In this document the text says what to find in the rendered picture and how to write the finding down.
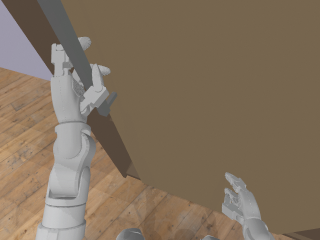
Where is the robot right hand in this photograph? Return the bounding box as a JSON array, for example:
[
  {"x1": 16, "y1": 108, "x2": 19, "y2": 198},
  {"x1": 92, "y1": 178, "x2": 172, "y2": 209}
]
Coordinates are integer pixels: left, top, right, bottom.
[{"x1": 222, "y1": 172, "x2": 261, "y2": 227}]

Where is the robot left hand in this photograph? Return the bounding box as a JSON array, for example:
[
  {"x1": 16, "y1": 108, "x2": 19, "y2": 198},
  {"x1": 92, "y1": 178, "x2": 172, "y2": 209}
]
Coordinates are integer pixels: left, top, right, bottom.
[{"x1": 50, "y1": 36, "x2": 111, "y2": 124}]

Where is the wardrobe door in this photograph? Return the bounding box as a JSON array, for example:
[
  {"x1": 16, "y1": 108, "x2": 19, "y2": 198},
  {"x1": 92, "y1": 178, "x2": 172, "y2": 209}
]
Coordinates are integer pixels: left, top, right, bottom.
[
  {"x1": 294, "y1": 228, "x2": 320, "y2": 240},
  {"x1": 61, "y1": 0, "x2": 320, "y2": 235}
]

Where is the handle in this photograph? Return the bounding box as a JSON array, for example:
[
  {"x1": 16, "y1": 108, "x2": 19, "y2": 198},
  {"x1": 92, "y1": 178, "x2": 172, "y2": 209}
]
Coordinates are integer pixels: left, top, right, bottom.
[{"x1": 37, "y1": 0, "x2": 118, "y2": 117}]

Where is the left robot forearm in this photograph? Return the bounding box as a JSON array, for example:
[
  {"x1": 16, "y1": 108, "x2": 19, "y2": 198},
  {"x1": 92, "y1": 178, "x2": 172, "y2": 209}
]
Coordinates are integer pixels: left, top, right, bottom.
[{"x1": 35, "y1": 121, "x2": 96, "y2": 240}]

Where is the robot left thigh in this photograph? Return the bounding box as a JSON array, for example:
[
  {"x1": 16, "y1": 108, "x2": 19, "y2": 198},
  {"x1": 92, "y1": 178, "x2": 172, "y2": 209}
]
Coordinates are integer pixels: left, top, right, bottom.
[{"x1": 116, "y1": 228, "x2": 145, "y2": 240}]

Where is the right robot forearm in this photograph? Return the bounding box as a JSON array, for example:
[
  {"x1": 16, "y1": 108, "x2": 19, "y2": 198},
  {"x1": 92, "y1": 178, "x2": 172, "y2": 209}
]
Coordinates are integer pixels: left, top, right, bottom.
[{"x1": 242, "y1": 218, "x2": 275, "y2": 240}]

